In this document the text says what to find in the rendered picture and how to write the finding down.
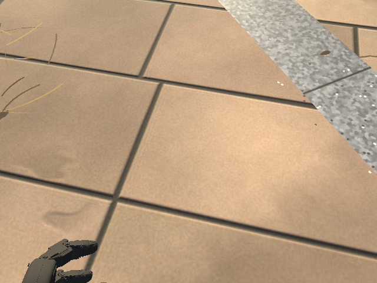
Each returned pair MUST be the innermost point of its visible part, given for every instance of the left robot hand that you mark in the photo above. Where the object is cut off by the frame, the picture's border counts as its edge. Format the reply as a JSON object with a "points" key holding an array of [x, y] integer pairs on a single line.
{"points": [[44, 268]]}

